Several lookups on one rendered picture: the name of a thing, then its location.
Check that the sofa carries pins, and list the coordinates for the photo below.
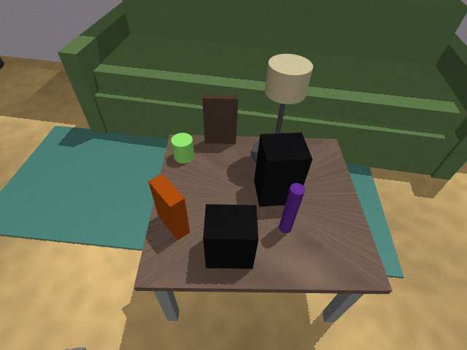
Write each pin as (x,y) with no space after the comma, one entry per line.
(389,77)

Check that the desk lamp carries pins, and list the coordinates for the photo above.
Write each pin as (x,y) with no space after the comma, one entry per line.
(287,82)

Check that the coffee table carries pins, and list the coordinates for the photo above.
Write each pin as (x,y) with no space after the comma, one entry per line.
(330,248)

